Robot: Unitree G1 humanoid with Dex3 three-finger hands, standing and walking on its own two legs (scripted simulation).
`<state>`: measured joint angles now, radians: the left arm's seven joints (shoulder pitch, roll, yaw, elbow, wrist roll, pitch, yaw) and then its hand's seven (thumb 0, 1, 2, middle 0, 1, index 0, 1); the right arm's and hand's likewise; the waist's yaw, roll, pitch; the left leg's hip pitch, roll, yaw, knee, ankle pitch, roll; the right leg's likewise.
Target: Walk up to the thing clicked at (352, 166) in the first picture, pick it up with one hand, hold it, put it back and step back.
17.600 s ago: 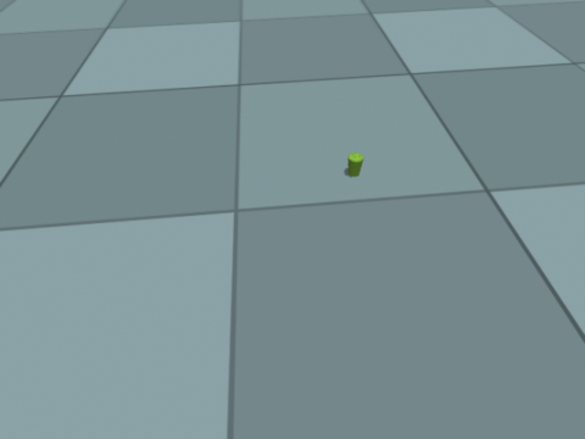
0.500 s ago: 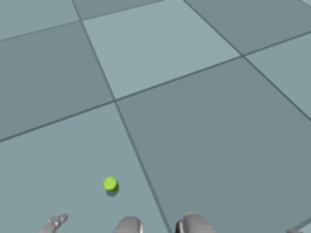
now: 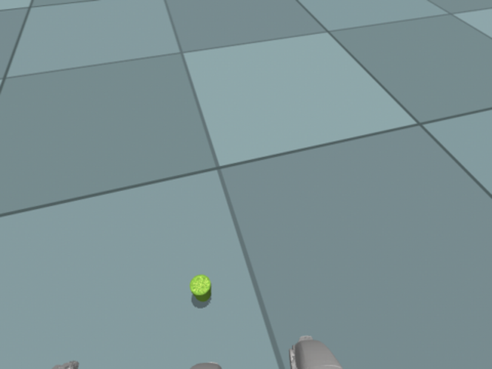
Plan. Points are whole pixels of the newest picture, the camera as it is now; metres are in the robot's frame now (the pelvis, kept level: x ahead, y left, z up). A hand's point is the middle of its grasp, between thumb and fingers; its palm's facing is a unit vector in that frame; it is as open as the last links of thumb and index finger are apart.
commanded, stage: walk up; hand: left
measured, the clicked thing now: (201, 289) +0.49 +0.20 -0.68
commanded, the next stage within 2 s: stand in 0.98 s
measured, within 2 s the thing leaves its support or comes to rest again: neither
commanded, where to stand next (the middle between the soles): +0.09 -0.02 m, yaw -3 degrees
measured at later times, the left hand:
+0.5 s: hand out of the picture +0.04 +0.23 -0.08, palm faces -0.03 -0.86 -0.50, open 7.4 cm
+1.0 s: hand out of the picture +0.08 +0.28 -0.12, palm faces +0.01 -0.87 -0.49, open 7.4 cm
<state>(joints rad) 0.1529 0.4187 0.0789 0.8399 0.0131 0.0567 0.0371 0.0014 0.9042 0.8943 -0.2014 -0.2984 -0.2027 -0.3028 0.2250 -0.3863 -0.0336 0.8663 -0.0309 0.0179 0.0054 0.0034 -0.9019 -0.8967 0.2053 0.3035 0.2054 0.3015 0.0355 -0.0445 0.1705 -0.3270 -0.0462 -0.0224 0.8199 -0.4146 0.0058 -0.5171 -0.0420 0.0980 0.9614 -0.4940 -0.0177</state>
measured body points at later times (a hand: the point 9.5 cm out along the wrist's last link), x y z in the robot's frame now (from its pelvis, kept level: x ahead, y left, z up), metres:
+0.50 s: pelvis +0.01 -0.07 +0.03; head -0.01 -0.11 +0.47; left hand +0.04 +0.27 -0.05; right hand +0.04 -0.41 -0.10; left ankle +0.04 +0.08 -0.64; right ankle +0.03 -0.18 -0.70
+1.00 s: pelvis +0.02 -0.01 +0.01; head +0.08 -0.02 +0.45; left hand +0.08 +0.32 -0.09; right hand +0.13 -0.33 -0.11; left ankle +0.04 +0.11 -0.70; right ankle +0.02 -0.17 -0.69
